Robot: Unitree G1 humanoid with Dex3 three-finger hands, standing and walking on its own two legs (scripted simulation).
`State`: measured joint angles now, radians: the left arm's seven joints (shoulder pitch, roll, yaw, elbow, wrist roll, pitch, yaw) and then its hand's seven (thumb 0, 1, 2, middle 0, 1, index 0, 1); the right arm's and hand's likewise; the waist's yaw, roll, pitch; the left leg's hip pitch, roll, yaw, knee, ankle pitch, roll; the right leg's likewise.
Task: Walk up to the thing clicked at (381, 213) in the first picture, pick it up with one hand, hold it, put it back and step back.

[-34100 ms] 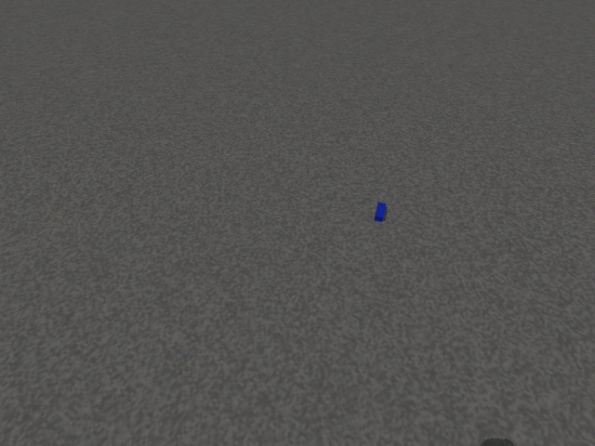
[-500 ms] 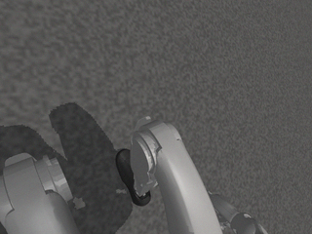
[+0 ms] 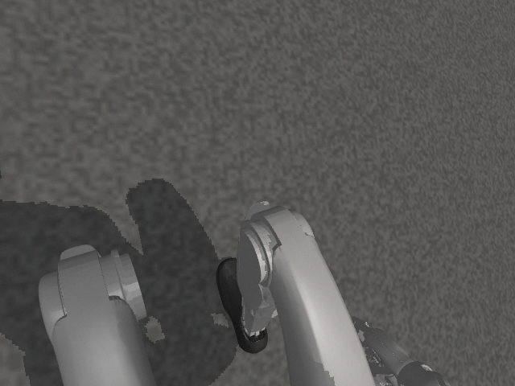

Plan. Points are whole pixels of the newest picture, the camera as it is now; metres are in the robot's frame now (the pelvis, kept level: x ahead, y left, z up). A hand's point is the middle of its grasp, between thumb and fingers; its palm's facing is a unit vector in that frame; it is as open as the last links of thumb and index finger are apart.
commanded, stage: settle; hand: left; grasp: from above
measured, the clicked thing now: out of the picture +0.46 +0.38 -0.25
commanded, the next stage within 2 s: lift in 0.42 s
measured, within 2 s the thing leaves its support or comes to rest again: neither
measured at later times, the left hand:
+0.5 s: hand out of the picture +0.43 +0.37 -0.14, palm faces -0.43 -0.09 -0.90, open 6.6 cm
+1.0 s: hand out of the picture +0.38 +0.37 -0.04, palm faces -0.45 -0.13 -0.88, open 6.6 cm
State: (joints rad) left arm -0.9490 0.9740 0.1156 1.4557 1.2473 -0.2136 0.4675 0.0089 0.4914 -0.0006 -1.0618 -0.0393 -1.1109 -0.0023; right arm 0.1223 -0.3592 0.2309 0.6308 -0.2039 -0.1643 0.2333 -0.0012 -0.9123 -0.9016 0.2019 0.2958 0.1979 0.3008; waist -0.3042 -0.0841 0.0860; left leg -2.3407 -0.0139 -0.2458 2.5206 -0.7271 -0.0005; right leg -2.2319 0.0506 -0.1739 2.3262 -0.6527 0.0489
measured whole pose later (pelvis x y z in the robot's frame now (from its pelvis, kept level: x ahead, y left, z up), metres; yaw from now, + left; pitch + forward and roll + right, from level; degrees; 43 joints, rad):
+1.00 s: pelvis -0.01 +0.00 +0.08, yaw +8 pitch +35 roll -9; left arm -0.72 0.73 0.06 0.99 1.10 -0.21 0.10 0.00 0.50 0.02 -1.02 -0.11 -1.06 -0.08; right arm 0.19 -0.30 0.02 0.64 -0.05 0.06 0.10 0.00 -0.92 -0.91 0.20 0.30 0.20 0.30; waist -0.15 0.04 -0.14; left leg -2.17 -0.02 -0.10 2.21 -0.66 0.02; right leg -2.10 0.01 -0.06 2.11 -0.64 0.05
